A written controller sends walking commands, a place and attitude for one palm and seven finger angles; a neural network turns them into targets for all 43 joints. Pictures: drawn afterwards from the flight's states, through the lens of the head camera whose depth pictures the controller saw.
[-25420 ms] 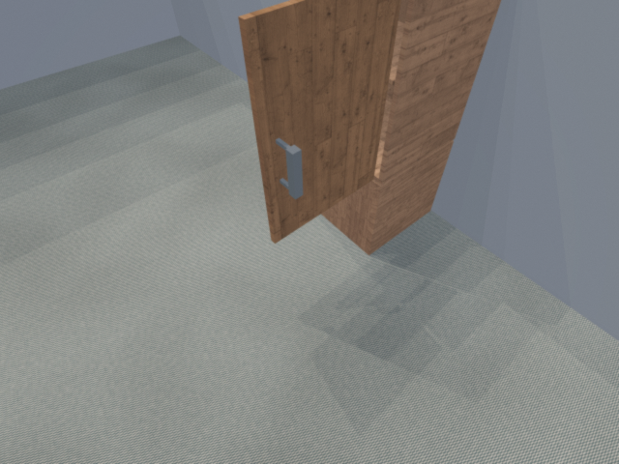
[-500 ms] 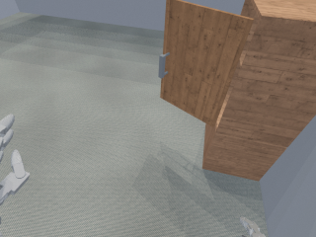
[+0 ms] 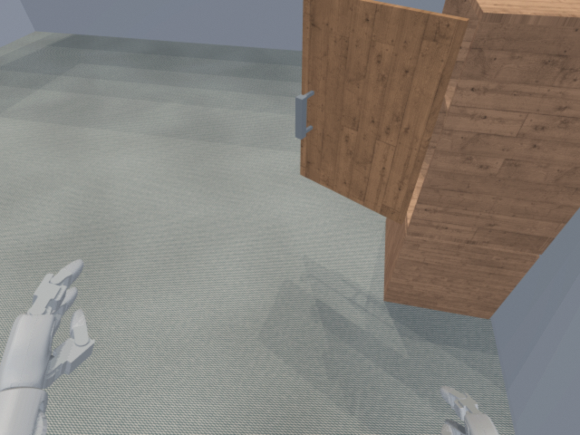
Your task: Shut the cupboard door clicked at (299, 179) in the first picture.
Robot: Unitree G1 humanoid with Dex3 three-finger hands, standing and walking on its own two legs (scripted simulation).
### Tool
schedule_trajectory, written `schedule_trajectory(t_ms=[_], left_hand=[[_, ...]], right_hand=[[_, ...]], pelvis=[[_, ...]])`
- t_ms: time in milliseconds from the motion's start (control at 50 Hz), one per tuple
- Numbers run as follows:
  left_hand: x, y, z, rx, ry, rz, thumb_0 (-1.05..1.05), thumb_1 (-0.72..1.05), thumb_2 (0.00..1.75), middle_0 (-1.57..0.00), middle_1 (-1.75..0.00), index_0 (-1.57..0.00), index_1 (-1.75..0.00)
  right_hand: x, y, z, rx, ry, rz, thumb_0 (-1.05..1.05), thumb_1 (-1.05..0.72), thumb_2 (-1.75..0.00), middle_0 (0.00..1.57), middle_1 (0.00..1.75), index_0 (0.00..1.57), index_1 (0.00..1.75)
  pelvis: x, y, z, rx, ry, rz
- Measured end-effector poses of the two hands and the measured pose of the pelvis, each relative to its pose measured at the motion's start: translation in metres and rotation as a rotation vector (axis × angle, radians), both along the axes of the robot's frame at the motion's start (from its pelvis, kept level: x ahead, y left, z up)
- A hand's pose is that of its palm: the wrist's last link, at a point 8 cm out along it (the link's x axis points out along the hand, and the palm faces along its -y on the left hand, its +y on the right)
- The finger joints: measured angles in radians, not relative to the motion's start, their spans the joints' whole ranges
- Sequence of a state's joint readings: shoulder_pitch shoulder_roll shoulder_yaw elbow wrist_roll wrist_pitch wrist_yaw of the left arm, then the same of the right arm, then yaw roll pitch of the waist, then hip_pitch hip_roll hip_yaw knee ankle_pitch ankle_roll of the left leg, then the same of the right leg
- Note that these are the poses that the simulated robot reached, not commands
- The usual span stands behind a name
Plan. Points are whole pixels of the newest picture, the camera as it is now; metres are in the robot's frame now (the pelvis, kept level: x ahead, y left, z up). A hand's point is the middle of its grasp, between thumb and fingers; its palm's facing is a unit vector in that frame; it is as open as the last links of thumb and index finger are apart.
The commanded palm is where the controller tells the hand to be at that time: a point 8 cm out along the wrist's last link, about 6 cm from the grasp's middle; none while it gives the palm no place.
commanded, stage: let the arm hang, fingers relaxed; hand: left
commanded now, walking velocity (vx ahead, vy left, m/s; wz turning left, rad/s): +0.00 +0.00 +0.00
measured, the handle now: (305, 114) +1.01 +0.02 -0.07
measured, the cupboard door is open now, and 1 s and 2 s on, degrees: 63 63 63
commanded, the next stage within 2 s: look to check the result in 1.02 s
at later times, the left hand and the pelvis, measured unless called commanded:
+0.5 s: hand out of the picture -0.02 +0.21 -0.16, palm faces -0.03 -0.97 -0.25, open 7.3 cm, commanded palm none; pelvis +0.00 -0.01 +0.01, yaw -1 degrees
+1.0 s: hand out of the picture +0.09 +0.18 -0.16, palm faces -0.06 -0.97 -0.25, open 7.3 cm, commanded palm none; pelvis +0.03 -0.02 +0.01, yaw -2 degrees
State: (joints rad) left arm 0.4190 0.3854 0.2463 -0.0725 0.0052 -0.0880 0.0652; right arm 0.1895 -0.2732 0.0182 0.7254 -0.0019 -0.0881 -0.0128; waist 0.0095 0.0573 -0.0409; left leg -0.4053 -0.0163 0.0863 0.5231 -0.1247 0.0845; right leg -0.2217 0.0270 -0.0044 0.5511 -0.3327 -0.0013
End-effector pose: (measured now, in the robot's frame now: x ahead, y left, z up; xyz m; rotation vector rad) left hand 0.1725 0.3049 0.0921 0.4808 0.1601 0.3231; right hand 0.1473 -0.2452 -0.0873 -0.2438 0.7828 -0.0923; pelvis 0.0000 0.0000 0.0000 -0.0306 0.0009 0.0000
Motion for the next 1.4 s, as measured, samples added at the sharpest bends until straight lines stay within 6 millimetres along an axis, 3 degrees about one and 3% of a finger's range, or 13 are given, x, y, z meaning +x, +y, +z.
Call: schedule_trajectory(t_ms=[60,140,200,280,340,420,500,580,660,760,1040,1220,1400], left_hand=[[-0.013,-0.012,-0.091,-0.13,0.374,0.025,0.0,0.9,0.9,-0.2,-0.3,-0.2,-0.3],[-0.067,-0.054,-0.179,-0.285,0.76,0.007,0.01,0.91,0.9,-0.2,-0.3,-0.2,-0.3],[-0.111,-0.084,-0.221,-0.401,0.957,0.011,0.01,0.91,0.9,-0.21,-0.3,-0.2,-0.3],[-0.15,-0.09,-0.25,-0.474,1.107,0.074,0.01,0.96,0.9,-0.21,-0.3,-0.21,-0.3],[-0.169,-0.085,-0.251,-0.486,1.174,0.111,0.01,0.95,0.9,-0.21,-0.3,-0.21,-0.3],[-0.186,-0.07,-0.238,-0.447,1.227,0.164,0.01,0.94,0.9,-0.21,-0.3,-0.21,-0.3],[-0.196,-0.051,-0.22,-0.382,1.242,0.221,0.0,0.92,0.9,-0.21,-0.3,-0.21,-0.3],[-0.197,-0.037,-0.207,-0.326,1.226,0.259,0.0,0.92,0.9,-0.21,-0.3,-0.21,-0.3],[-0.183,-0.031,-0.203,-0.295,1.192,0.263,0.0,0.91,0.9,-0.2,-0.3,-0.2,-0.3],[-0.152,-0.04,-0.205,-0.297,1.138,0.222,0.0,0.91,0.9,-0.2,-0.3,-0.2,-0.3],[-0.077,-0.078,-0.215,-0.348,1.075,0.1,0.0,0.91,0.9,-0.21,-0.3,-0.21,-0.3],[-0.055,-0.072,-0.21,-0.316,1.065,0.114,0.0,0.91,0.9,-0.21,-0.3,-0.21,-0.3],[-0.052,-0.062,-0.204,-0.288,1.067,0.145,0.0,0.91,0.9,-0.21,-0.3,-0.21,-0.3]], right_hand=[[-0.01,-0.015,-0.015,-0.016,0.06,-0.017,0.01,-0.91,-0.9,0.21,0.3,0.2,0.3],[-0.042,-0.031,-0.021,-0.046,0.174,-0.064,0.01,-0.91,-0.9,0.21,0.3,0.2,0.3],[-0.075,-0.038,-0.022,-0.083,0.304,-0.105,0.01,-0.91,-0.9,0.2,0.3,0.2,0.3],[-0.12,-0.038,-0.022,-0.12,0.47,-0.154,0.01,-0.91,-0.9,0.2,0.3,0.2,0.3],[-0.144,-0.032,-0.021,-0.113,0.56,-0.177,0.01,-0.91,-0.9,0.2,0.3,0.2,0.3],[-0.157,-0.026,-0.026,-0.077,0.604,-0.198,0.01,-0.91,-0.9,0.2,0.3,0.2,0.3],[-0.151,-0.022,-0.035,-0.032,0.595,-0.196,0.01,-0.91,-0.9,0.2,0.3,0.2,0.3],[-0.132,-0.022,-0.042,0.003,0.546,-0.187,0.01,-0.91,-0.9,0.21,0.3,0.2,0.3],[-0.111,-0.025,-0.043,0.02,0.489,-0.183,0.0,-0.91,-0.9,0.21,0.3,0.2,0.3],[-0.093,-0.034,-0.039,0.01,0.452,-0.18,0.0,-0.91,-0.9,0.21,0.3,0.2,0.3],[-0.079,-0.06,-0.025,-0.057,0.491,-0.2,0.0,-0.91,-0.9,0.2,0.3,0.2,0.3],[-0.066,-0.061,-0.027,-0.05,0.499,-0.198,0.0,-0.91,-0.9,0.2,0.3,0.2,0.3],[-0.047,-0.057,-0.031,-0.031,0.48,-0.181,0.0,-0.91,-0.9,0.2,0.3,0.2,0.3]], pelvis=[[-0.007,0.003,-0.005,0.01,-0.006,-0.004],[-0.009,-0.001,-0.005,0.015,-0.009,-0.005],[-0.006,-0.005,-0.005,0.006,-0.011,0.002],[-0.001,-0.007,-0.006,-0.012,-0.022,0.007],[0.002,-0.007,-0.001,-0.004,-0.016,-0.001],[0.002,-0.005,0.005,0.008,-0.003,-0.018],[0.002,-0.006,0.009,0.017,-0.004,-0.021],[0.004,-0.009,0.011,0.013,-0.015,-0.022],[0.009,-0.012,0.011,0.012,-0.031,-0.025],[0.015,-0.016,0.012,0.017,-0.033,-0.028],[0.038,-0.026,0.015,0.026,-0.018,-0.032],[0.051,-0.03,0.016,0.03,-0.015,-0.035],[0.058,-0.031,0.016,0.033,-0.018,-0.038]])
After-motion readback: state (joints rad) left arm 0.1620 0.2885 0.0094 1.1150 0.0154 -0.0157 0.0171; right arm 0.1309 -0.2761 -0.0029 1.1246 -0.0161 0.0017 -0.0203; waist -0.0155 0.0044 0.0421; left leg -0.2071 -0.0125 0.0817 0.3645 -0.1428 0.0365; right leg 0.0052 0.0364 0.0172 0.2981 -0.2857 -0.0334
